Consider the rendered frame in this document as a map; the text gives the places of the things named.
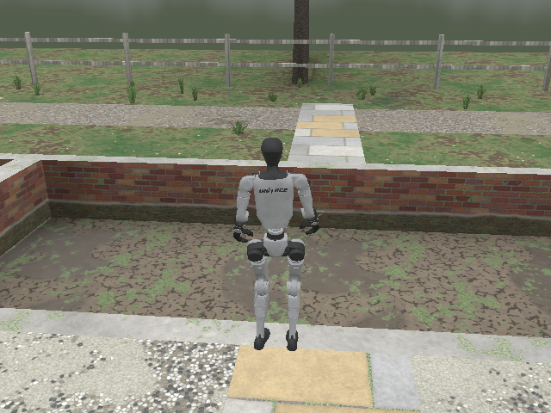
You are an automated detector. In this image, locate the robot left upper arm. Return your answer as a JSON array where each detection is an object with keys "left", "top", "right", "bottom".
[{"left": 236, "top": 175, "right": 256, "bottom": 222}]

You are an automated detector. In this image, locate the robot left forearm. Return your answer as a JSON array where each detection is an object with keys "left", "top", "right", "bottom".
[{"left": 233, "top": 209, "right": 245, "bottom": 233}]

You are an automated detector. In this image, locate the robot right forearm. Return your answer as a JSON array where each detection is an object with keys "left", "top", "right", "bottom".
[{"left": 307, "top": 206, "right": 319, "bottom": 225}]

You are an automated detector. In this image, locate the left robot foot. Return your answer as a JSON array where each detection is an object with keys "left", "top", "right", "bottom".
[{"left": 254, "top": 328, "right": 270, "bottom": 350}]

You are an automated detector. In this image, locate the left robot hand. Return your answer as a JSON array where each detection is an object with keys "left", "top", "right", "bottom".
[{"left": 233, "top": 229, "right": 253, "bottom": 243}]

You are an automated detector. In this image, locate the right robot hand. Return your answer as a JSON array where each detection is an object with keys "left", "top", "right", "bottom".
[{"left": 300, "top": 221, "right": 319, "bottom": 235}]

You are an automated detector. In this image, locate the robot right upper arm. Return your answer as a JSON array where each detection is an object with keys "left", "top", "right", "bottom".
[{"left": 291, "top": 174, "right": 315, "bottom": 219}]

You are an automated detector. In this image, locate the robot head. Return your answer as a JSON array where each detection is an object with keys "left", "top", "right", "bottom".
[{"left": 258, "top": 138, "right": 288, "bottom": 180}]

